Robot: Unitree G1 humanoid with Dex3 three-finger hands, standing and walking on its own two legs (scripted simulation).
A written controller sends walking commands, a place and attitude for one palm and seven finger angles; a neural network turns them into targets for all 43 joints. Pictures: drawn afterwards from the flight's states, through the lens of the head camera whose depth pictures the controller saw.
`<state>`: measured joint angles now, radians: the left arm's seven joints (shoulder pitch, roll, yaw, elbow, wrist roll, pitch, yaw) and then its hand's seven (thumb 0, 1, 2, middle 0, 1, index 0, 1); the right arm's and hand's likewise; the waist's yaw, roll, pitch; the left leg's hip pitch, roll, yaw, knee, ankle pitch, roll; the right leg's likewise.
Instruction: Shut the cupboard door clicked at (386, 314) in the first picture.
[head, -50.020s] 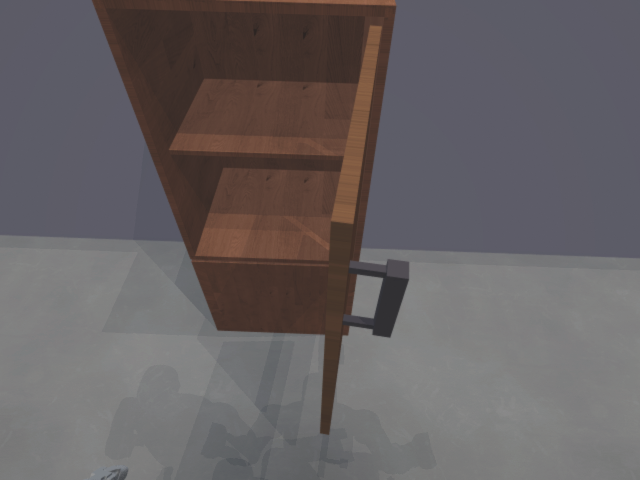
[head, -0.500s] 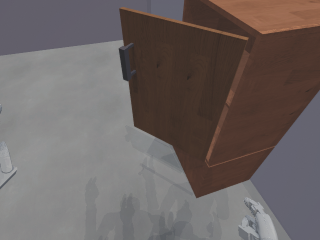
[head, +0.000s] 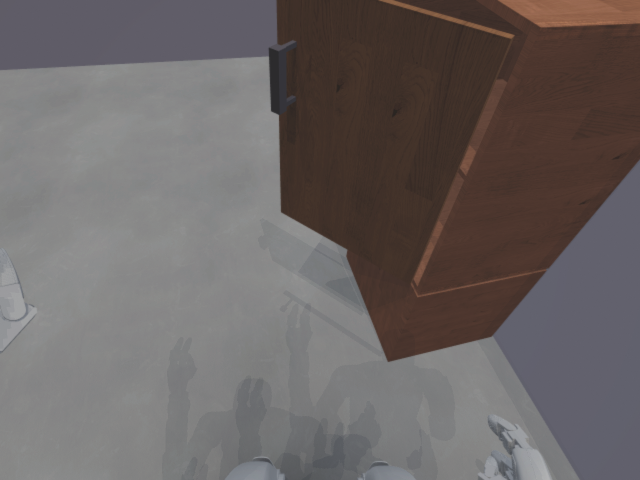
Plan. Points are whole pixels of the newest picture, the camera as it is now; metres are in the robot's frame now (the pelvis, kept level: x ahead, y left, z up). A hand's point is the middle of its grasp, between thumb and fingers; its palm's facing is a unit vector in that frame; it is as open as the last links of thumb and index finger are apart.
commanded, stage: step back with the hand held close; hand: left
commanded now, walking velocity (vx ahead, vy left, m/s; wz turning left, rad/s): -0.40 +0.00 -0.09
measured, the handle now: (284, 77) +0.81 +0.10 +0.11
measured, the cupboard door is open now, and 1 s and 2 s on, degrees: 40 40 40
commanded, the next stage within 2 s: stop stepping back and stand still in 0.20 s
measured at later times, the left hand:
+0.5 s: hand out of the picture +0.12 +0.22 +0.21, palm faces +0.31 -0.82 -0.47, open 7.4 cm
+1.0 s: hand out of the picture +0.07 +0.24 +0.20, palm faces +0.35 -0.80 -0.48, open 7.4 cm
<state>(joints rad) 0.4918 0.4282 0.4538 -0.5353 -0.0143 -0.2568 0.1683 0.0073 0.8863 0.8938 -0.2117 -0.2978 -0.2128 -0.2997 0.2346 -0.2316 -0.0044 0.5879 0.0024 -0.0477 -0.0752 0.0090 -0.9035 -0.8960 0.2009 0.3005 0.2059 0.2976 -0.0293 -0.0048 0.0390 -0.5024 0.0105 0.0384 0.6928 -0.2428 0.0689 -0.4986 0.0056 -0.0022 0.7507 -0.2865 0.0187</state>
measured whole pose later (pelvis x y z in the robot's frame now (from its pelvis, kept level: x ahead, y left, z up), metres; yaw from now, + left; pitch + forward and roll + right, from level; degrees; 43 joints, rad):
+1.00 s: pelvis -0.15 +0.01 +0.02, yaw -7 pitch -1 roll +0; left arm 0.56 0.44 0.44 -0.47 -0.03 -0.20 0.16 0.01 0.89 0.89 -0.21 -0.30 -0.21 -0.30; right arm 0.26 -0.15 0.05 0.65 -0.01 -0.10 -0.05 0.01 -0.90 -0.90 0.20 0.30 0.21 0.30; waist -0.03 0.01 -0.05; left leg -0.35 0.03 0.05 0.64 -0.33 0.01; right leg -0.25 0.03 -0.07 0.55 -0.29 -0.05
